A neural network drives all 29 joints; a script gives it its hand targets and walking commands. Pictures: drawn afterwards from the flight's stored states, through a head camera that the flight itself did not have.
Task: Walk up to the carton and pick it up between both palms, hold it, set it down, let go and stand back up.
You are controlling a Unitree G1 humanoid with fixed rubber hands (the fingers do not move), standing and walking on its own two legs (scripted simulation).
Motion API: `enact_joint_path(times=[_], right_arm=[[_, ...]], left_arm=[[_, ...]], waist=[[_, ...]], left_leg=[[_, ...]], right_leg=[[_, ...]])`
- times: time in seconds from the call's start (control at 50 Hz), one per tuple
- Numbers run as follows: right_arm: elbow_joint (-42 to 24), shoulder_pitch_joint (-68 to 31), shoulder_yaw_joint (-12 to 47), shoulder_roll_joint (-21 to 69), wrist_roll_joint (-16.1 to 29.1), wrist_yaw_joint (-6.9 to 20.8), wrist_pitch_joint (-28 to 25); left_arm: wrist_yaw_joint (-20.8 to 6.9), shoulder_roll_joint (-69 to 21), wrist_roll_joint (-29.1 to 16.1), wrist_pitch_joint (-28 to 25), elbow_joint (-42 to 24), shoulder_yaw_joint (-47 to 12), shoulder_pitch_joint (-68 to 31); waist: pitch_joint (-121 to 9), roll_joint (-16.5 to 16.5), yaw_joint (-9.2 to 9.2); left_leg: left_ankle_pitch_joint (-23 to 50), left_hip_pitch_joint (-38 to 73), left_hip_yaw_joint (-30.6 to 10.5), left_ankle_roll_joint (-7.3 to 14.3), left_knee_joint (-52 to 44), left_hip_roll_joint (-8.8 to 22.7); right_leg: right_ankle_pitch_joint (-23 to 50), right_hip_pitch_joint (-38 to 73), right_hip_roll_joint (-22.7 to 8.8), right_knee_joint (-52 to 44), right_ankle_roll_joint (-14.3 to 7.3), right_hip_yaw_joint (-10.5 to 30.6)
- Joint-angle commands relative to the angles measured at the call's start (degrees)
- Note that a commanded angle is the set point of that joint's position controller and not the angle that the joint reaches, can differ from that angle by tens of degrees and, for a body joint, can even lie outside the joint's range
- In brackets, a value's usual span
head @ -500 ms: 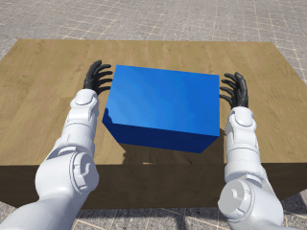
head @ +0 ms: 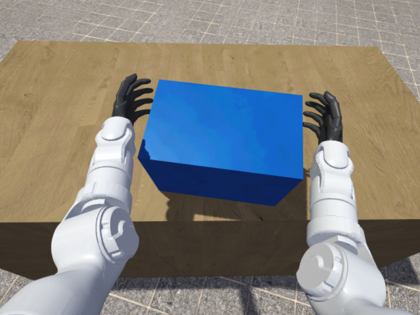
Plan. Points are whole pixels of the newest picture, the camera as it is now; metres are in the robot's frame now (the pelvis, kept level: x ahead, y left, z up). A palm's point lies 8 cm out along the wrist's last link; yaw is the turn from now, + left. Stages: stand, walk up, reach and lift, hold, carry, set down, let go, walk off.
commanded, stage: set down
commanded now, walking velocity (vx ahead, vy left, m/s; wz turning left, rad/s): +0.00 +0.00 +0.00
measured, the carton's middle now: (222, 148) +0.48 +0.00 +0.00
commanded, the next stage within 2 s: none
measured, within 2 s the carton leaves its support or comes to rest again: rests again in 1.40 s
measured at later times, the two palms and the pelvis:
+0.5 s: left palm (129, 115) +0.47 +0.19 +0.10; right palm (325, 134) +0.44 -0.19 +0.10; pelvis +0.01 +0.00 +0.00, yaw +0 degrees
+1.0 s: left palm (129, 114) +0.47 +0.19 +0.10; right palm (325, 134) +0.44 -0.19 +0.10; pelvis +0.00 +0.00 +0.00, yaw -1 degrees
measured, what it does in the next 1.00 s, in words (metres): stands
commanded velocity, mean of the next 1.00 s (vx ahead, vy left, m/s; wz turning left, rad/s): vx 0.00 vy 0.00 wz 0.00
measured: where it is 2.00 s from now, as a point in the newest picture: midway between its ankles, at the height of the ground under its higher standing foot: outside the picture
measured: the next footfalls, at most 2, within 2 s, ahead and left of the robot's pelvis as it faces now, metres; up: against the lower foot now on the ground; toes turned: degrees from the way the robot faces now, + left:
none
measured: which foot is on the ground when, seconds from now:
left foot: down 0.00-1.00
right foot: down 0.00-1.00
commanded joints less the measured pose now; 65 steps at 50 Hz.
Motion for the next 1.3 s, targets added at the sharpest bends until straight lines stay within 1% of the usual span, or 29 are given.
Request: enact_joint_path(times=[0.0,0.02,0.08,0.2,0.24,0.28,0.36,0.38,0.44,0.5,0.52,0.56,0.62,0.7,0.72,0.74,0.78,0.8,0.88,0.94,0.96,1.0,1.04,1.12,1.2,1.22,1.24,1.26,1.28], right_arm=[[4.25,-21.52,16.52,21.67,-0.95,7.91,-0.41],[4.23,-21.36,16.69,21.6,-1.15,7.88,-0.34],[4.4,-20.54,16.5,21.6,-1.36,7.69,-0.1],[4.31,-19.16,17.48,23.13,-1.34,7.46,-0.28],[4.49,-18.28,17.99,23.53,-1.49,7.36,-0.06],[4.14,-17.64,18.22,23.82,-1.56,7.22,-0.06],[4.86,-16.86,18.6,23.69,-1.73,7.01,-0.04],[4.99,-16.54,18.6,23.63,-1.73,6.99,-0.07],[5.48,-15.97,18.37,23.43,-1.79,6.95,-0.15],[5.37,-15.57,18.58,24.3,-2.04,6.92,-0.28],[5.18,-15.49,18.86,24.51,-1.96,6.85,-0.36],[5.65,-15.17,19.21,24.99,-1.73,6.72,-0.3],[4.99,-14.4,19.65,25.02,-1.88,6.57,0.05],[5.86,-13.51,19.34,24.21,-1.93,6.53,0.29],[5.65,-13.56,19.3,24.17,-2.08,6.47,0.23],[5.63,-13.77,19.15,23.93,-2.03,6.46,0.27],[6.03,-13.67,18.9,23.8,-1.97,6.46,0.43],[5.97,-13.71,18.68,23.43,-1.9,6.47,0.51],[6.01,-13.76,18.27,22.82,-1.93,6.39,0.79],[6.56,-13.18,17.52,21.51,-1.83,6.21,0.99],[6.52,-13.42,17.24,20.8,-1.89,6.08,0.84],[7.05,-12.87,16.72,19.1,-1.76,5.85,0.58],[7.63,-12.59,16.09,17.01,-1.47,5.38,0.58],[8.13,-12.32,15.39,10.11,0.9,3.58,-0.28],[10.44,-13.24,18.95,5.95,5.72,1.48,-1.59],[11.19,-13.58,20.0,4.15,7.32,0.86,-2.13],[12.03,-13.65,20.83,-0.3,9.43,-0.05,-2.75],[13.71,-14.45,23.01,-0.84,12.29,-0.77,-3.23],[15.14,-15.03,24.7,-4.08,14.67,-1.54,-3.77]], left_arm=[[-7.16,-21.2,0.99,-0.96,1.4,-9.73,-23.47],[-7.18,-21.07,1.18,-0.93,1.71,-9.5,-22.88],[-7.3,-21.27,1.23,-0.97,1.08,-9.27,-22.79],[-7.6,-21.53,1.9,-1.61,2.07,-9.13,-21.42],[-7.76,-21.46,2.22,-1.81,2.46,-8.66,-20.6],[-7.99,-21.96,2.3,-1.89,2.59,-8.58,-19.63],[-7.98,-21.97,2.0,-2.2,3.22,-8.89,-19.61],[-7.98,-22.15,1.93,-2.34,2.89,-8.97,-19.65],[-7.99,-22.01,2.49,-2.37,3.96,-8.41,-18.5],[-8.12,-22.53,2.63,-2.6,3.9,-8.37,-18.12],[-8.16,-22.55,2.44,-2.87,4.02,-8.49,-17.98],[-8.27,-22.11,2.94,-3.02,5.0,-7.84,-17.38],[-8.51,-21.63,3.08,-3.1,5.16,-7.28,-16.73],[-8.37,-21.53,3.25,-3.25,5.02,-7.15,-16.95],[-8.32,-21.66,3.15,-3.27,5.0,-7.3,-17.06],[-8.36,-21.48,3.15,-3.23,5.18,-6.96,-16.83],[-8.5,-21.11,3.18,-3.25,5.31,-6.83,-17.16],[-8.54,-20.59,3.46,-3.24,5.82,-6.31,-16.96],[-7.96,-19.35,3.85,-3.36,6.16,-5.53,-17.23],[-7.66,-18.43,3.76,-3.57,6.25,-5.31,-17.36],[-7.42,-17.85,3.78,-3.66,6.12,-5.29,-17.41],[-6.76,-16.95,3.66,-3.94,6.18,-5.2,-17.02],[-6.15,-14.63,3.65,-4.14,6.73,-4.71,-17.19],[-3.7,-7.7,1.81,-5.45,7.04,-4.46,-17.14],[-1.3,-2.08,-1.76,-7.79,10.39,-7.66,-17.72],[-0.66,-0.42,-3.2,-8.41,11.5,-8.87,-17.94],[0.43,3.39,-5.28,-9.16,12.26,-10.25,-17.72],[1.14,4.1,-7.57,-9.87,13.74,-13.04,-18.87],[1.85,6.8,-9.54,-10.56,15.74,-14.45,-19.18]], waist=[[-26.49,3.18,0.61],[-26.42,2.48,0.93],[-26.34,2.91,0.41],[-26.5,3.15,0.63],[-25.9,2.14,0.81],[-26.08,3.03,0.88],[-25.76,2.5,0.56],[-25.9,3.18,0.44],[-25.22,3.12,0.91],[-25.97,3.24,0.66],[-26.45,2.67,0.69],[-25.33,2.07,0.99],[-24.84,1.35,0.72],[-24.0,1.98,0.69],[-23.96,2.35,0.27],[-24.12,1.84,0.61],[-23.53,2.18,0.3],[-23.21,1.91,0.54],[-23.73,1.71,0.91],[-23.16,2.25,0.46],[-23.97,2.26,0.64],[-24.36,2.7,0.34],[-24.2,2.9,0.42],[-26.96,2.46,0.39],[-29.26,2.18,0.44],[-30.24,2.38,0.55],[-32.42,2.99,0.57],[-33.05,3.39,0.02],[-34.41,3.68,0.08]], left_leg=[[24.32,27.98,0.91,0.69,5.69,1.97],[24.72,27.77,0.87,0.75,5.58,2.11],[25.28,27.7,1.0,0.73,5.75,1.79],[26.67,27.61,0.86,1.19,6.38,1.83],[26.43,26.59,0.74,1.42,6.11,1.96],[26.99,27.39,0.69,1.69,6.37,2.0],[29.1,28.07,0.42,1.59,7.07,2.28],[29.76,29.03,0.19,1.62,7.29,2.37],[31.35,29.85,-0.06,1.53,7.98,2.76],[31.21,28.46,0.13,1.48,7.85,2.67],[31.28,27.67,0.16,1.6,8.0,2.47],[29.79,25.8,0.22,1.9,7.44,2.3],[27.09,23.47,0.43,2.32,6.39,1.83],[28.67,26.56,0.11,2.3,7.08,2.4],[29.21,26.78,-0.04,2.07,7.44,2.47],[29.55,26.76,-0.14,2.19,7.4,2.65],[28.64,26.09,0.03,2.1,7.37,2.54],[28.24,25.16,0.17,2.14,7.17,2.38],[26.89,24.41,0.36,2.44,6.68,2.06],[28.0,25.51,0.23,2.15,7.04,2.3],[28.17,25.97,0.18,2.04,7.23,2.52],[30.63,27.39,-0.14,1.87,7.93,2.7],[29.84,26.75,0.04,1.98,7.91,2.75],[30.46,25.4,-0.02,1.76,8.36,2.84],[28.08,18.98,0.31,1.81,8.22,1.95],[27.16,17.28,0.27,1.67,8.12,1.92],[27.73,16.93,0.16,1.25,8.61,2.0],[27.67,15.72,-0.08,1.05,9.08,2.03],[27.58,14.86,-0.21,0.69,9.91,2.12]], right_leg=[[18.67,-3.76,-0.63,-0.67,4.27,-5.83],[18.53,-3.35,-0.53,-0.87,4.27,-5.66],[19.59,-3.58,-0.58,-0.78,4.47,-5.58],[21.99,-4.3,-0.99,-0.33,4.66,-5.28],[22.95,-3.38,-0.99,0.01,4.87,-5.15],[22.38,-4.94,-1.12,-0.07,4.86,-5.3],[22.44,-6.88,-1.09,-0.1,4.75,-5.3],[21.87,-8.01,-1.01,-0.29,4.65,-5.35],[20.73,-9.54,-0.91,-0.95,4.14,-5.29],[22.28,-8.22,-0.94,-0.5,4.17,-5.1],[23.19,-7.46,-0.98,-0.03,4.28,-4.99],[24.8,-5.86,-1.34,0.46,4.43,-4.7],[25.76,-3.59,-1.5,1.29,4.95,-4.43],[22.63,-7.77,-1.19,0.2,4.69,-4.81],[22.25,-8.22,-1.27,0.15,4.58,-4.8],[22.08,-8.12,-1.19,-0.01,4.4,-4.86],[22.06,-7.95,-1.19,-0.08,4.33,-4.73],[22.62,-7.01,-1.17,0.16,4.36,-4.66],[21.92,-6.52,-1.11,0.55,4.7,-4.36],[20.83,-8.14,-1.07,0.07,4.47,-4.42],[20.4,-8.54,-0.94,-0.29,4.35,-4.45],[19.82,-9.8,-0.73,-0.4,4.02,-4.61],[19.5,-9.88,-0.82,-0.52,3.97,-4.31],[20.38,-9.65,-0.54,-0.33,3.83,-3.9],[24.93,-5.44,-0.6,1.21,3.8,-2.6],[25.91,-4.15,-0.76,1.74,3.69,-2.38],[26.62,-4.29,-0.54,2.34,3.7,-2.25],[27.09,-4.18,-0.49,2.42,3.31,-2.07],[27.09,-4.52,-0.45,2.8,2.94,-1.96]])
